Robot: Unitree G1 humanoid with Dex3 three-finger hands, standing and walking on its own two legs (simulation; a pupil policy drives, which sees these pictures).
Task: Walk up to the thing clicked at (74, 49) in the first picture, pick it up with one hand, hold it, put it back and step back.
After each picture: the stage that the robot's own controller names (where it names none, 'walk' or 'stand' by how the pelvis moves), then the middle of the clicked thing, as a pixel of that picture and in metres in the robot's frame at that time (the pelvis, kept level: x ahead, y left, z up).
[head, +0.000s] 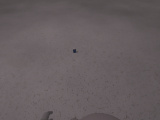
stand; (74, 50) +1.47 +0.41 -0.72
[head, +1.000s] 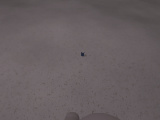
walk; (82, 53) +1.36 +0.18 -0.69
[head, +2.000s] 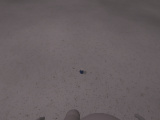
walk; (81, 70) +0.83 +0.14 -0.70
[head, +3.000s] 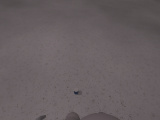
walk; (76, 90) +0.50 +0.15 -0.71
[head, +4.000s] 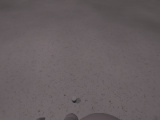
stand; (74, 99) +0.38 +0.17 -0.71
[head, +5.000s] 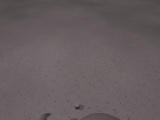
stand; (77, 105) +0.36 +0.17 -0.72
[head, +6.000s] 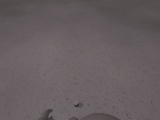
stand; (76, 103) +0.35 +0.18 -0.72
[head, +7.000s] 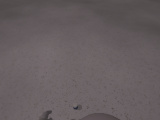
stand; (75, 105) +0.33 +0.18 -0.72
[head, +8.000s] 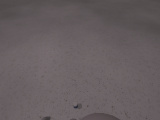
stand; (75, 104) +0.34 +0.18 -0.72
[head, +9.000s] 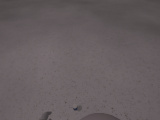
stand; (75, 106) +0.33 +0.18 -0.73
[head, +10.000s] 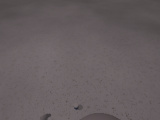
stand; (76, 106) +0.33 +0.17 -0.73
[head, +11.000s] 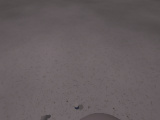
stand; (76, 105) +0.34 +0.17 -0.73
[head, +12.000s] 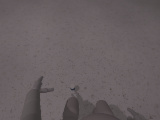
go down; (72, 87) +0.38 +0.17 -0.61
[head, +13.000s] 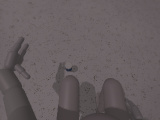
go down; (68, 66) +0.44 +0.19 -0.31
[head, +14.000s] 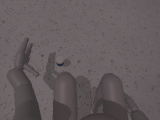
close in; (59, 61) +0.43 +0.21 -0.27
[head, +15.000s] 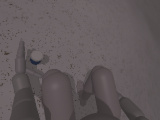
close; (36, 57) +0.42 +0.23 -0.22
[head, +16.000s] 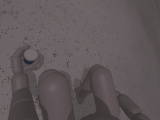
close; (30, 57) +0.42 +0.24 -0.22
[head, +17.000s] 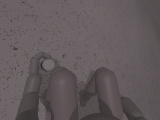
lift; (47, 65) +0.35 +0.21 -0.19
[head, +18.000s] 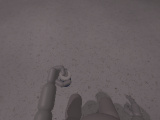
lift; (65, 78) +0.31 +0.17 +0.00
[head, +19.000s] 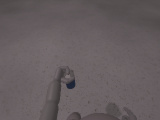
hold; (69, 80) +0.32 +0.16 +0.00
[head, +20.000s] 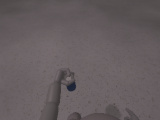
hold; (70, 82) +0.31 +0.16 -0.01
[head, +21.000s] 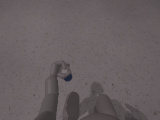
crouch; (66, 73) +0.36 +0.17 -0.08
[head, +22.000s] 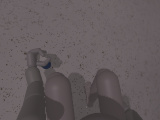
lower; (44, 61) +0.40 +0.23 -0.21
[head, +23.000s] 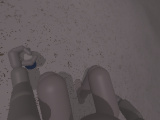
lower; (28, 60) +0.41 +0.25 -0.23
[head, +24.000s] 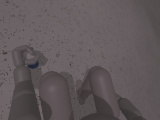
lower; (31, 59) +0.41 +0.25 -0.23
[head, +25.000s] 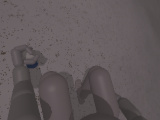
lower; (30, 59) +0.41 +0.25 -0.23
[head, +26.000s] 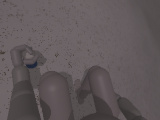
lower; (30, 59) +0.41 +0.25 -0.23
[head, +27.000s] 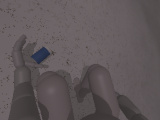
open; (41, 54) +0.45 +0.17 -0.25
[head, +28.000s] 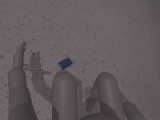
stand; (65, 63) +0.43 +0.12 -0.28
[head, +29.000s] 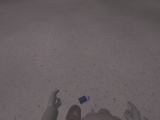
stand; (83, 99) +0.35 +0.05 -0.65
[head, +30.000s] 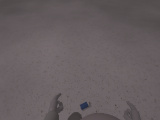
stand; (84, 105) +0.34 +0.05 -0.69
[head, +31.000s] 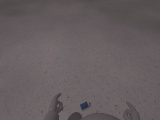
stand; (84, 105) +0.35 +0.05 -0.69
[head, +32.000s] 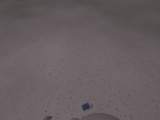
stand; (86, 106) +0.37 +0.05 -0.75
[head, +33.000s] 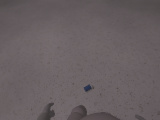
walk; (87, 87) +0.47 +0.04 -0.72
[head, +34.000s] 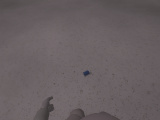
walk; (86, 73) +0.76 +0.09 -0.72
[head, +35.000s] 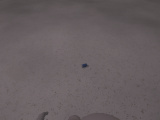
stand; (84, 65) +1.09 +0.15 -0.72
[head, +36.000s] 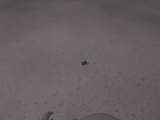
stand; (84, 62) +1.12 +0.16 -0.75
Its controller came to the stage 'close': yes
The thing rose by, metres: 0.71
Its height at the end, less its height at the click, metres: -0.02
